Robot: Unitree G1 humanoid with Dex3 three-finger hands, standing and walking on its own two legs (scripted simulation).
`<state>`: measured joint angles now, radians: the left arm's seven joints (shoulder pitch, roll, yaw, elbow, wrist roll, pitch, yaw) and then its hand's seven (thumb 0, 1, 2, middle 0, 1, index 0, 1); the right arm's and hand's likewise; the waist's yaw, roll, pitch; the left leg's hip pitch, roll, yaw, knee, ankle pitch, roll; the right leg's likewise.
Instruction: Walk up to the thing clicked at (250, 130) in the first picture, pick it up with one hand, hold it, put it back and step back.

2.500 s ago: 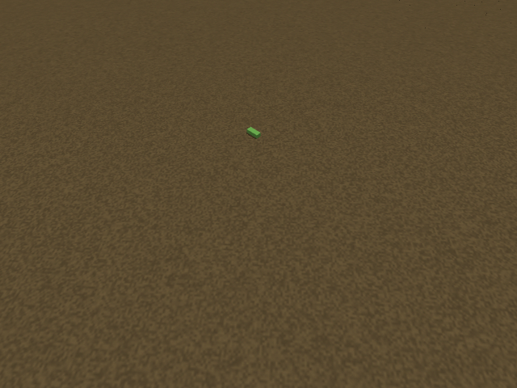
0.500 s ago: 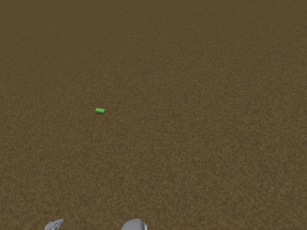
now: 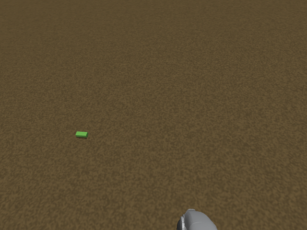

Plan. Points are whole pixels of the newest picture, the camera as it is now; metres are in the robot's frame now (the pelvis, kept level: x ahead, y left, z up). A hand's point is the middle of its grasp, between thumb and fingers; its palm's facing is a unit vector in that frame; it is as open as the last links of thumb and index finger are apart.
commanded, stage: walk up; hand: left
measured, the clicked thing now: (82, 134) +0.91 +0.60 -0.75
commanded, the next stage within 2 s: none
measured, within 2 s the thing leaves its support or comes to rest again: neither
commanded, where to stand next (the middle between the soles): +0.49 +0.40 m, yaw -11 degrees
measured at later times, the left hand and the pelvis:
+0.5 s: hand (5, 221) +0.21 +0.49 -0.15, palm faces -0.09 -0.82 -0.57, open 7.4 cm; pelvis +0.16 +0.16 -0.03, yaw -4 degrees
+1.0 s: hand out of the picture +0.39 +0.58 -0.11, palm faces -0.10 -0.80 -0.59, open 7.4 cm; pelvis +0.29 +0.27 -0.02, yaw -7 degrees
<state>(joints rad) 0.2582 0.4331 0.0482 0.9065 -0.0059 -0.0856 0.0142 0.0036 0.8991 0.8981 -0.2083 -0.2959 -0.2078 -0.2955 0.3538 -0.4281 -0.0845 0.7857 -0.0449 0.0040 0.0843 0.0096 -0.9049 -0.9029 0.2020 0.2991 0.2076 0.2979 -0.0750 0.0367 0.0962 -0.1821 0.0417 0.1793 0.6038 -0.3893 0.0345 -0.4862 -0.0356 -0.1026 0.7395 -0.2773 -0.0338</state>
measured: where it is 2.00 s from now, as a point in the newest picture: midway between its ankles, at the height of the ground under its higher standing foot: (93, 190)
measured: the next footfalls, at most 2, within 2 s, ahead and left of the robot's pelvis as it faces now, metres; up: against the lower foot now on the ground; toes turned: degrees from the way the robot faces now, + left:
right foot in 0.04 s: +0.16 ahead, -0.09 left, +0.00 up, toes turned -5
left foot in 0.44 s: +0.27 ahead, +0.30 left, +0.00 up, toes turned +1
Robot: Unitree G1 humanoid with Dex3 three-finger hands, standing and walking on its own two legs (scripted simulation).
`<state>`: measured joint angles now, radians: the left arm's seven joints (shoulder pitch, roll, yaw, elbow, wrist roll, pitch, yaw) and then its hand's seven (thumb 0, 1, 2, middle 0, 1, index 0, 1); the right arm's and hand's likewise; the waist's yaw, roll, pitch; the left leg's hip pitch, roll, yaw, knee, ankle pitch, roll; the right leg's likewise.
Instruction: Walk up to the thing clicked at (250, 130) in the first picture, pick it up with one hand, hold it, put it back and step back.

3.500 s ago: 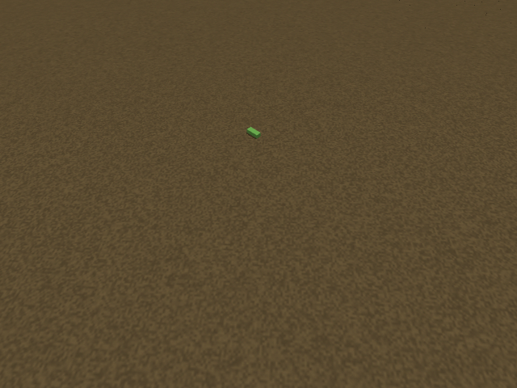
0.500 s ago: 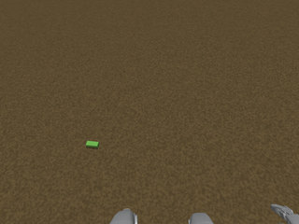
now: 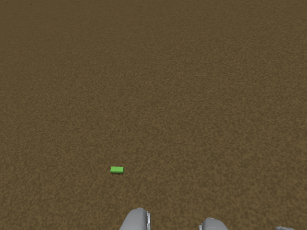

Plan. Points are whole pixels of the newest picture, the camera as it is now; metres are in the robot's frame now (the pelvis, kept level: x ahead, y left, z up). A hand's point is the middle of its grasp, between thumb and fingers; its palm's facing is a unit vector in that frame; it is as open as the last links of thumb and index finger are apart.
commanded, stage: walk up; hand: left
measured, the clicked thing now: (117, 169) +0.58 +0.39 -0.73
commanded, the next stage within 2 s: none
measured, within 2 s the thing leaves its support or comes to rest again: neither
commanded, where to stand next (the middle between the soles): +0.19 +0.15 m, yaw -4 degrees
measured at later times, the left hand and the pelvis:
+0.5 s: hand (36, 209) +0.20 +0.44 -0.13, palm faces -0.08 -0.87 -0.48, open 7.4 cm; pelvis +0.10 +0.15 +0.00, yaw -2 degrees
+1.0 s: hand (32, 198) +0.24 +0.48 -0.14, palm faces -0.10 -0.92 -0.38, open 7.4 cm; pelvis +0.14 +0.21 +0.01, yaw -6 degrees
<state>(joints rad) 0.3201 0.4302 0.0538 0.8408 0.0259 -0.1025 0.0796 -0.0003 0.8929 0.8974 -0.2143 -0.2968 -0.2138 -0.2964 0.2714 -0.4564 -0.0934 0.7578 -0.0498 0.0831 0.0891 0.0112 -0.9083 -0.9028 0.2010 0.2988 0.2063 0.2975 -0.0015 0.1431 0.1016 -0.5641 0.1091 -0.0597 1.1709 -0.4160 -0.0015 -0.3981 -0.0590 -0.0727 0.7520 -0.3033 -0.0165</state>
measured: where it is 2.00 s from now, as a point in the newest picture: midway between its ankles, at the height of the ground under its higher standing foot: outside the picture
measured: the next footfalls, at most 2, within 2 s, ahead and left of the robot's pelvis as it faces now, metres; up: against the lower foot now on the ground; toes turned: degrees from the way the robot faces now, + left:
left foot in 0.14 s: +0.11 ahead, +0.25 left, +0.00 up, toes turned +3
right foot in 0.46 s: +0.18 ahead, +0.06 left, +0.00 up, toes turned -6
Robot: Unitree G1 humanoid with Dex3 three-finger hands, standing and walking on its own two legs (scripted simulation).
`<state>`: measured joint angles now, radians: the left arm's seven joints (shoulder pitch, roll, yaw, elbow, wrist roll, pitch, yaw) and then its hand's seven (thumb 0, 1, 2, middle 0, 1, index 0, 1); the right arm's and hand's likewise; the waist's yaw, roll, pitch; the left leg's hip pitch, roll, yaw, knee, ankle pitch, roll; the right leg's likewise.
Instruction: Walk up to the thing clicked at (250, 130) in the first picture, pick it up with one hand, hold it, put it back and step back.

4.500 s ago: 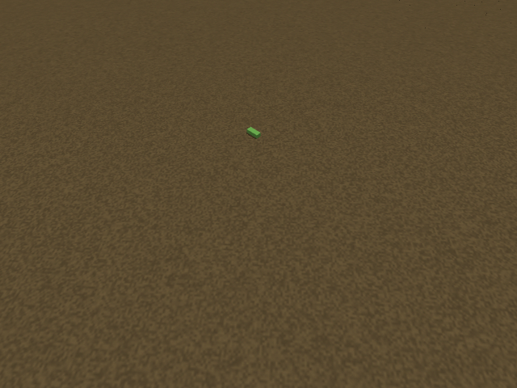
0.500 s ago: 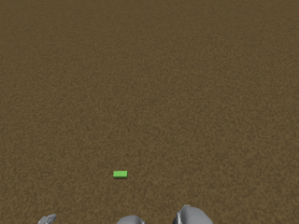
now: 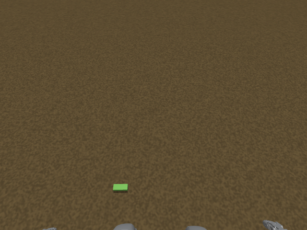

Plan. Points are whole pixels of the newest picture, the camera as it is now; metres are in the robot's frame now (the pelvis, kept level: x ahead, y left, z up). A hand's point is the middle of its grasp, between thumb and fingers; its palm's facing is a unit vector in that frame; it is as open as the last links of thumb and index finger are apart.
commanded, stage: walk up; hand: left
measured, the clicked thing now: (120, 187) +0.43 +0.23 -0.74
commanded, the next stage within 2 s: stand in 1.20 s
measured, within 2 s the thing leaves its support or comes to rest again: neither
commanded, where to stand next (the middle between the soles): +0.06 -0.05 m, yaw +2 degrees
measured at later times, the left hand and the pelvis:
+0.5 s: hand out of the picture +0.12 +0.23 -0.13, palm faces -0.01 -0.94 -0.33, open 7.4 cm; pelvis +0.01 -0.02 +0.03, yaw -1 degrees
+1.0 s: hand out of the picture +0.12 +0.23 -0.13, palm faces -0.03 -0.95 -0.33, open 7.4 cm; pelvis +0.02 -0.01 +0.03, yaw -1 degrees
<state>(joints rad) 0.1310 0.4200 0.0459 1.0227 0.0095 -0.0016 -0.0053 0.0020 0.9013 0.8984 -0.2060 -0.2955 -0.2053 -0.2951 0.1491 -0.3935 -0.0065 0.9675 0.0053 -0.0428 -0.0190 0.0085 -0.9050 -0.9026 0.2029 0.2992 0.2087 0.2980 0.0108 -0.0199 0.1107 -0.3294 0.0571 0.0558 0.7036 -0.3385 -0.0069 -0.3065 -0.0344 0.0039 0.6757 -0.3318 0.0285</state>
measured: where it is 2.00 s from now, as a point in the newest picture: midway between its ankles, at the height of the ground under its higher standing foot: outside the picture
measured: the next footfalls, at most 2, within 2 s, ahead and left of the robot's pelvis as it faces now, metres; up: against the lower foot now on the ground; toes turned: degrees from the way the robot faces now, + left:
none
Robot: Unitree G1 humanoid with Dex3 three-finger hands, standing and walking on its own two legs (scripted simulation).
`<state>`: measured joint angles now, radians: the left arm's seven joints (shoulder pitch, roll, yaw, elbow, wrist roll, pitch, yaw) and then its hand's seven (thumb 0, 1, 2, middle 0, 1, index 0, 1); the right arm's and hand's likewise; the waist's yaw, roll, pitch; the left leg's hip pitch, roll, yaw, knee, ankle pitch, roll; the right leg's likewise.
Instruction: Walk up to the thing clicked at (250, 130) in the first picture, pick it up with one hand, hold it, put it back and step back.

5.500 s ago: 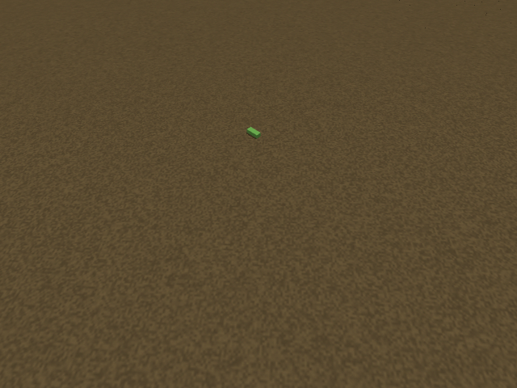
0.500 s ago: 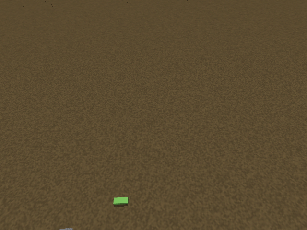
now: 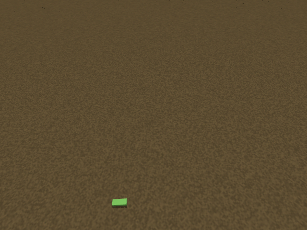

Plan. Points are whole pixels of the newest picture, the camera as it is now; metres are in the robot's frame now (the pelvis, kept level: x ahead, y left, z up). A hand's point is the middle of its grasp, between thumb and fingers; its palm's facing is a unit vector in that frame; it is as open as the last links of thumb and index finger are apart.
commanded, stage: walk up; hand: left
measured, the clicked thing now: (119, 202) +0.40 +0.25 -0.77
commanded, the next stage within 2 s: stand in 0.20 s
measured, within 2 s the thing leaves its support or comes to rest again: neither
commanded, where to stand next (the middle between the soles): +0.03 -0.03 m, yaw +3 degrees
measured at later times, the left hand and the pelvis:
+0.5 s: hand out of the picture +0.09 +0.25 -0.15, palm faces +0.00 -0.93 -0.36, open 7.4 cm; pelvis +0.00 +0.00 +0.00, yaw +1 degrees
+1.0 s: hand out of the picture +0.08 +0.25 -0.15, palm faces +0.00 -0.94 -0.35, open 7.4 cm; pelvis +0.00 -0.01 +0.00, yaw +1 degrees
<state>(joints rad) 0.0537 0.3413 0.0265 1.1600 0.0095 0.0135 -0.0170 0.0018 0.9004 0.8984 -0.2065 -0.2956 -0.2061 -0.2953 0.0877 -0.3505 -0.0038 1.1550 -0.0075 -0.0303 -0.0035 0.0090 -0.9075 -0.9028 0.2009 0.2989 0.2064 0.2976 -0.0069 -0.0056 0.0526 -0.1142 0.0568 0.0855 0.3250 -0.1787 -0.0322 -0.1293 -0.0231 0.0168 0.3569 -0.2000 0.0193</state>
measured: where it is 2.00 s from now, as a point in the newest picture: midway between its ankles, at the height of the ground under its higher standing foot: outside the picture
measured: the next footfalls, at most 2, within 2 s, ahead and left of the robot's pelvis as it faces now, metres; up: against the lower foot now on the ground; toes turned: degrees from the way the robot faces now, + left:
none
